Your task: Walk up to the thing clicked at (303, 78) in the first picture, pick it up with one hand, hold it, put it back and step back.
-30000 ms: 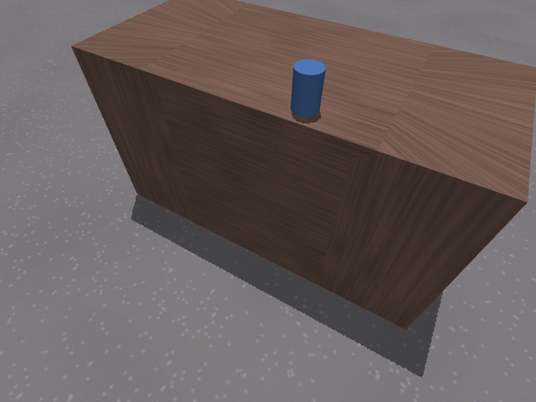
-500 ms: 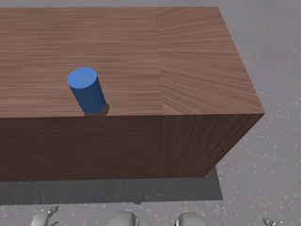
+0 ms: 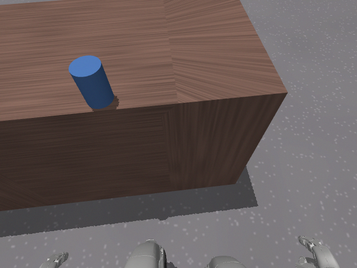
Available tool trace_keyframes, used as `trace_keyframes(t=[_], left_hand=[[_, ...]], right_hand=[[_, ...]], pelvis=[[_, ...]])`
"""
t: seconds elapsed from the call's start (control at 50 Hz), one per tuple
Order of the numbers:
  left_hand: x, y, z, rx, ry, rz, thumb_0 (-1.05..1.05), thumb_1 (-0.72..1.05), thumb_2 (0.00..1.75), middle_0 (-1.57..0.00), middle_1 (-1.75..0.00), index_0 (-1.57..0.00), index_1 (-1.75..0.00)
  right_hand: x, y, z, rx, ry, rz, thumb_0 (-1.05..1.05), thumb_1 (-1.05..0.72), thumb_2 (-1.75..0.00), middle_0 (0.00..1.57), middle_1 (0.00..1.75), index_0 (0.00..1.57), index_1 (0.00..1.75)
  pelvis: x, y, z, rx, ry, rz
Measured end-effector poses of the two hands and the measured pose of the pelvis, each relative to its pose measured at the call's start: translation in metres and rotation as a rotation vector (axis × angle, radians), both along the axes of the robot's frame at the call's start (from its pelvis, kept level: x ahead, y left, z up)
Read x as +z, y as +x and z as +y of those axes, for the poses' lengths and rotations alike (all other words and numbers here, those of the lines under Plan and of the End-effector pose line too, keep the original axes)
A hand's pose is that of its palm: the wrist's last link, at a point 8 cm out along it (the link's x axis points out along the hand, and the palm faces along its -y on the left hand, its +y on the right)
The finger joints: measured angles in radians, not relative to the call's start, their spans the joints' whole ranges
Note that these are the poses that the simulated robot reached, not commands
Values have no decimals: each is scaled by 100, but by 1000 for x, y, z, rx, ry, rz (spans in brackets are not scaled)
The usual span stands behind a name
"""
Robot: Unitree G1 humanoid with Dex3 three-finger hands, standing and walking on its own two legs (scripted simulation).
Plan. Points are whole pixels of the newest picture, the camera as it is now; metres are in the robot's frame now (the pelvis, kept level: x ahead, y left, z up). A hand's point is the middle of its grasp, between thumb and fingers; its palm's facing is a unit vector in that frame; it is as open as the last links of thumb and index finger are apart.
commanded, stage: step back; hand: left
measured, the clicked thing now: (93, 83) +0.54 +0.23 +0.06
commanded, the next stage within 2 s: none
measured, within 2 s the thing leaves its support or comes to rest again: neither
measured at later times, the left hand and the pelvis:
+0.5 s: hand out of the picture -0.04 +0.29 -0.14, palm faces +0.10 -0.93 -0.35, open 7.4 cm; pelvis -0.14 +0.01 +0.01, yaw +6 degrees
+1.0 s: hand out of the picture -0.26 +0.24 -0.11, palm faces +0.02 -0.90 -0.44, open 7.4 cm; pelvis -0.30 -0.03 +0.02, yaw +1 degrees
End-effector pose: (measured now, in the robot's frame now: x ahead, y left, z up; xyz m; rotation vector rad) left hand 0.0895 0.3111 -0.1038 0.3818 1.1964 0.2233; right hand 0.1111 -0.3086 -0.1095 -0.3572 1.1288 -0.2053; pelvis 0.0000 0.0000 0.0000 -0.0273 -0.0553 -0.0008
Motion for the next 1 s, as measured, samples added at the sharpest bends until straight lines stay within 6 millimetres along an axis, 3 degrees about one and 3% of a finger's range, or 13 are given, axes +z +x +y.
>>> trace_keyframes(t=[0.1, 0.2, 0.3, 0.38, 0.44, 0.54, 0.64, 0.74, 0.82, 0.9, 1.0], left_hand=[[21, -38, -10, 29, 10, -9, 1, 91, 90, -20, -30, -20, -30], [31, -53, -7, 33, 31, -45, 1, 90, 90, -20, -30, -20, -30], [25, -67, 2, 41, 28, -126, 1, 90, 90, -20, -30, -20, -30], [5, -91, 15, 59, -5, -154, 0, 90, 90, -20, -30, -20, -30], [-4, -117, 19, 83, -31, -126, 0, 91, 90, -20, -30, -20, -30], [-2, -164, 18, 110, -60, -75, 1, 91, 90, -20, -30, -20, -29], [-5, -218, 18, 103, -43, -4, 1, 91, 90, -20, -30, -20, -29], [-9, -264, 6, 65, -21, 62, 1, 91, 90, -20, -30, -20, -29], [-6, -301, -11, 52, 1, 67, 1, 91, 90, -20, -30, -20, -29], [12, -338, -26, 67, 11, 61, 1, 91, 90, -20, -30, -20, -30], [31, -353, -29, 74, 39, 28, 1, 90, 90, -20, -30, -20, -30]], right_hand=[[5, -21, -9, -2, 19, 13, 0, -90, -90, 20, 30, 20, 30], [6, -51, -14, 26, -7, 51, 0, -90, -90, 20, 30, 20, 30], [3, -82, -7, 73, -45, 107, 0, -90, -90, 20, 30, 20, 30], [4, -103, 9, 104, -63, 98, 0, -90, -90, 20, 30, 20, 30], [14, -121, 21, 116, -54, 77, 0, -90, -90, 20, 30, 20, 30], [37, -142, 27, 114, -63, 39, 1, -90, -90, 21, 30, 21, 31], [45, -152, 21, 109, -69, -43, 0, -90, -90, 21, 30, 21, 31], [37, -177, 5, 101, -54, -108, 0, -90, -90, 21, 30, 21, 31], [18, -209, -19, 71, -30, -123, 0, -90, -90, 21, 30, 21, 31], [11, -257, -32, 28, -5, -60, 0, -90, -90, 20, 30, 20, 30], [7, -323, -44, 13, -5, 44, 0, -90, -90, 20, 30, 20, 30]], pelvis=[[12, -19, -7, 0, 64, 10], [16, -43, -6, 32, 57, 40], [9, -75, 0, 84, 36, 39], [-1, -105, 9, 112, 44, 14], [1, -124, 14, 100, 43, -4], [15, -149, 13, 82, -1, 13], [16, -182, 7, 39, 0, 17], [6, -222, -6, -7, 16, 5], [-4, -256, -20, -23, 1, -15], [5, -279, -31, -16, 53, -7], [15, -305, -34, 19, 70, 29]])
